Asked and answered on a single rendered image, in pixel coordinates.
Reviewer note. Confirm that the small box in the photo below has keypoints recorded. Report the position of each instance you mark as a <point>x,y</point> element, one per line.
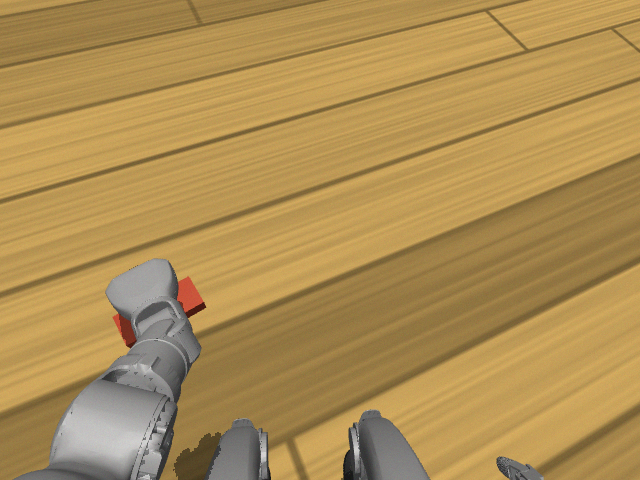
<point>188,297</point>

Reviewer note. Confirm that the right robot hand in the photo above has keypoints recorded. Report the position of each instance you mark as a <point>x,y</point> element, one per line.
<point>517,471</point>

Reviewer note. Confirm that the left robot hand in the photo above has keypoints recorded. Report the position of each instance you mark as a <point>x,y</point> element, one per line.
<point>154,278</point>

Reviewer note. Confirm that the left robot arm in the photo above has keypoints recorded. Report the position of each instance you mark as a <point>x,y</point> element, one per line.
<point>120,427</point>

